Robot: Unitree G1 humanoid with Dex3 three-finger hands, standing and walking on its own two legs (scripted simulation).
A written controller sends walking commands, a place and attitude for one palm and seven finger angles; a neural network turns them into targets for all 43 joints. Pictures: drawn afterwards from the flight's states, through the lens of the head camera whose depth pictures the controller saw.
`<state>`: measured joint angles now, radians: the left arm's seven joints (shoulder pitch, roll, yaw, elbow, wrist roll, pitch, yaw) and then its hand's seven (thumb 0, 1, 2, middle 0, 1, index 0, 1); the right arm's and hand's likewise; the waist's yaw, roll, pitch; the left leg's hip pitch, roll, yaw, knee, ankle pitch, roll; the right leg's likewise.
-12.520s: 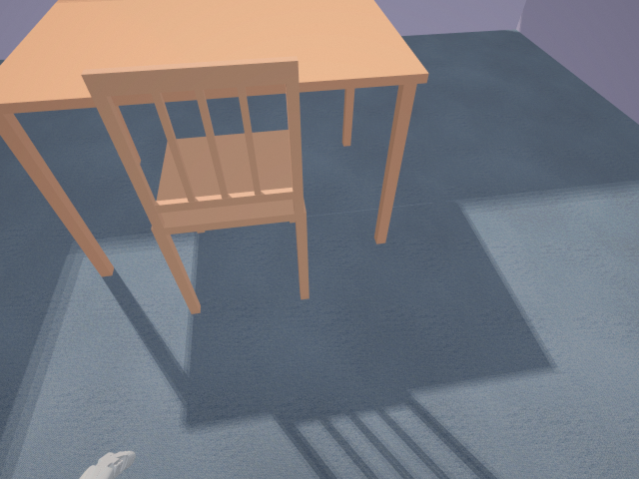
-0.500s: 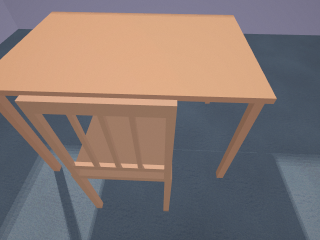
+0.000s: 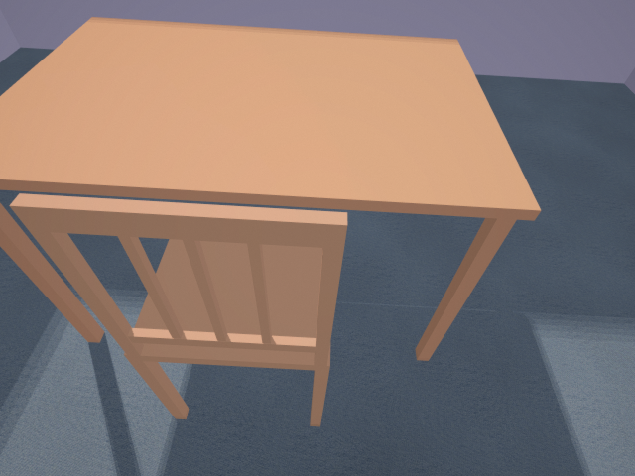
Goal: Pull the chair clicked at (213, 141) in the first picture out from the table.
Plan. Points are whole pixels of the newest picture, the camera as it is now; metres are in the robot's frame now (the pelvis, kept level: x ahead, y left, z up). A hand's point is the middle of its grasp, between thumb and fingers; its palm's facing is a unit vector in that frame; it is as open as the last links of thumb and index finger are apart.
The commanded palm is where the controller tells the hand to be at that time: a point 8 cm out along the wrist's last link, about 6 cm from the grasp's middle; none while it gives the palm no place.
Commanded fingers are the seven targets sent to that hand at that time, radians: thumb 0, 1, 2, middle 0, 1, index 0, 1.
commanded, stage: look again from close up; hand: left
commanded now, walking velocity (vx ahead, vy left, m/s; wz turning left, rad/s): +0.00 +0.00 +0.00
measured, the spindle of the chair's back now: (208, 294) +0.40 +0.21 -0.08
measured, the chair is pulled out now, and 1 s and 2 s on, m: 0.00 0.00 0.00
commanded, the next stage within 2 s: shuffle to correct the standing spot in 0.24 s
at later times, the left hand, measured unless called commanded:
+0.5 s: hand out of the picture -0.02 +0.17 -0.18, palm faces +0.01 -0.98 -0.18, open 7.4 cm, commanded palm none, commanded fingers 0.00 0.90 0.90 -0.20 -0.30 -0.20 -0.30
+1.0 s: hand out of the picture -0.03 +0.10 -0.18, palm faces +0.01 -0.98 -0.18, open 7.4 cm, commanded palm none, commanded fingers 0.00 0.90 0.90 -0.20 -0.30 -0.20 -0.30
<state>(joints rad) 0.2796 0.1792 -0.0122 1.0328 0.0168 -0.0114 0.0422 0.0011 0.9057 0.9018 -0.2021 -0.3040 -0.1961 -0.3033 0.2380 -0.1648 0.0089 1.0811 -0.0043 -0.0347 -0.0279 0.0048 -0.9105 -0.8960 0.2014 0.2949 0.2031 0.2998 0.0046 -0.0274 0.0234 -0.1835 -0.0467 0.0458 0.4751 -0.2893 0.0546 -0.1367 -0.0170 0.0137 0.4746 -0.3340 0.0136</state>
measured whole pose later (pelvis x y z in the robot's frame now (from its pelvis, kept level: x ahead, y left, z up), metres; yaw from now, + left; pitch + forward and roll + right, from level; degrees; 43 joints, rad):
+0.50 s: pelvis -0.01 -0.01 +0.00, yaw +0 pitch -1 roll +0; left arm 0.32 0.18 -0.02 1.06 0.01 0.00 0.04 0.00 0.90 0.90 -0.20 -0.30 -0.20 -0.30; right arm 0.25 -0.14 0.01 1.14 0.00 -0.03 -0.03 0.01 -0.91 -0.90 0.20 0.29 0.20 0.30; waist 0.01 -0.04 0.04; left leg -0.17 -0.04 0.05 0.43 -0.25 0.05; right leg -0.13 -0.01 0.01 0.44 -0.30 0.01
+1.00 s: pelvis -0.04 -0.08 +0.00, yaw -1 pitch +1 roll +0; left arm 0.32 0.17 0.00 1.00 0.03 0.00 0.04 0.00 0.90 0.90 -0.20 -0.30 -0.20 -0.30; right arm 0.25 -0.16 -0.03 1.12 0.00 0.01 -0.04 0.00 -0.91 -0.90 0.20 0.29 0.20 0.30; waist 0.01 -0.02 0.01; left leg -0.35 0.03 0.04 0.84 -0.44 0.00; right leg -0.23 0.08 -0.09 0.47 -0.27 -0.10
